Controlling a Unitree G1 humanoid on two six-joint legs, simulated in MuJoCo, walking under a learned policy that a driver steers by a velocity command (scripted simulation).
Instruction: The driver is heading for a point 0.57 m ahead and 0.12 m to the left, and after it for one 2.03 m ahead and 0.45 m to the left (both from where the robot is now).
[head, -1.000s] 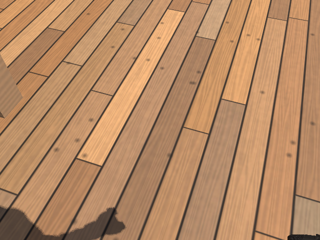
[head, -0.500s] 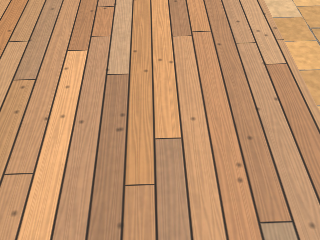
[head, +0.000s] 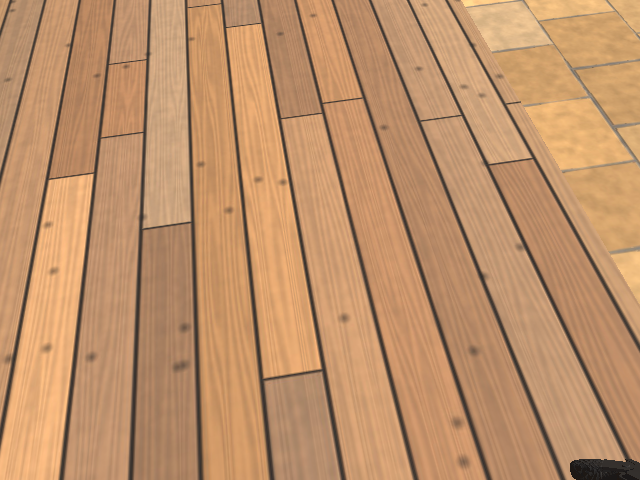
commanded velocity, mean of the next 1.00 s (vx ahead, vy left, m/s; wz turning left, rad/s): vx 0.44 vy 0.00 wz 0.33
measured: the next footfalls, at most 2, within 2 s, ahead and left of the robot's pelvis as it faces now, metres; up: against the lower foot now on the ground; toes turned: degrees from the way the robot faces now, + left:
left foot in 0.16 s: +0.28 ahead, +0.14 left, +0.00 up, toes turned +3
right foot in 0.66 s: +0.60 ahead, +0.01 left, +0.00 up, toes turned +24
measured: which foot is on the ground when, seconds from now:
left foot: up 0.00-0.14, down 0.16-0.66, up 0.68-1.00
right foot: down 0.00-0.16, up 0.18-0.64, down 0.66-1.00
